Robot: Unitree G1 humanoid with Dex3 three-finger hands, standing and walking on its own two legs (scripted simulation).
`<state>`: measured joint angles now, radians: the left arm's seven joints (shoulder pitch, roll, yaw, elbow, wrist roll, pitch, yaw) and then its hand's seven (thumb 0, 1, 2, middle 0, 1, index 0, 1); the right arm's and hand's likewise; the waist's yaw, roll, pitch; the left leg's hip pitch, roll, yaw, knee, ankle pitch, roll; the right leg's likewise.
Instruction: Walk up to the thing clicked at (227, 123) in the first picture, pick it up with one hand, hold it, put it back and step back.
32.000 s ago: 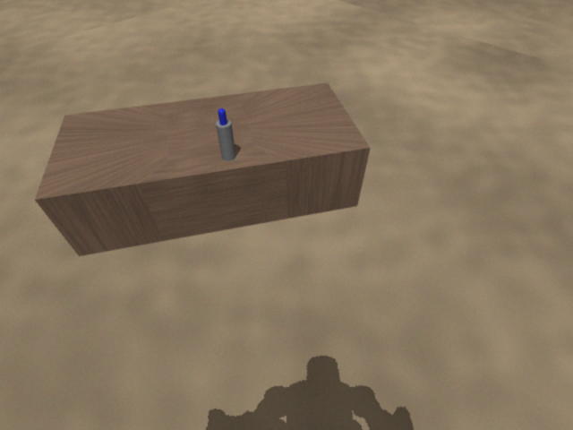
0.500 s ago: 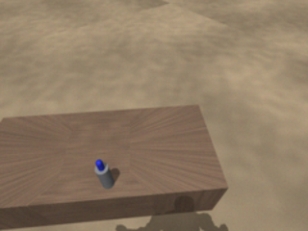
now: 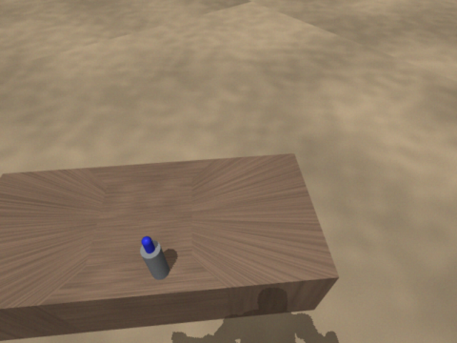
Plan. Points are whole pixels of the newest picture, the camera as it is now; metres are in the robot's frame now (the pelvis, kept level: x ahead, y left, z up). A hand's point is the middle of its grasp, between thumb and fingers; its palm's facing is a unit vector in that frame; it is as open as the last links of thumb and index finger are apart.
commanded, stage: stand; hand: left
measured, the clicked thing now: (153, 256) +0.43 +0.24 -0.31
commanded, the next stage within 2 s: step back in 0.06 s
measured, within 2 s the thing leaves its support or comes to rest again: neither
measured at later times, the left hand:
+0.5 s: hand out of the picture +0.01 +0.26 -0.17, palm faces -0.02 -0.91 -0.41, open 7.4 cm
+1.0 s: hand out of the picture -0.08 +0.31 -0.17, palm faces +0.05 -0.93 -0.36, open 7.4 cm
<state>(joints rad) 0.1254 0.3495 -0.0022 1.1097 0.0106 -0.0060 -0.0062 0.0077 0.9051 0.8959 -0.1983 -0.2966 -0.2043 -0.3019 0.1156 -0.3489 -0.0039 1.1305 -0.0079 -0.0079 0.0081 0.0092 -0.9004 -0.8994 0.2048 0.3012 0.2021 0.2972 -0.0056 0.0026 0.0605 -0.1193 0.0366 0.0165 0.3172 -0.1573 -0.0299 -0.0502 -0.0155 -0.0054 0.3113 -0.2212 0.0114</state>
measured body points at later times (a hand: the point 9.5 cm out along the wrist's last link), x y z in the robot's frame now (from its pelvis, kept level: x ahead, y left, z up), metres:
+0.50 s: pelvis -0.07 -0.02 -0.03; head -0.01 -0.04 +0.42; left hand +0.01 +0.30 -0.14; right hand +0.06 -0.33 -0.16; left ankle -0.04 +0.13 -0.70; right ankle -0.03 -0.12 -0.75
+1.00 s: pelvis -0.17 +0.03 -0.01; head -0.10 +0.06 +0.43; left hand -0.08 +0.35 -0.15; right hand -0.06 -0.28 -0.12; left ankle -0.16 +0.13 -0.75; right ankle -0.21 -0.11 -0.66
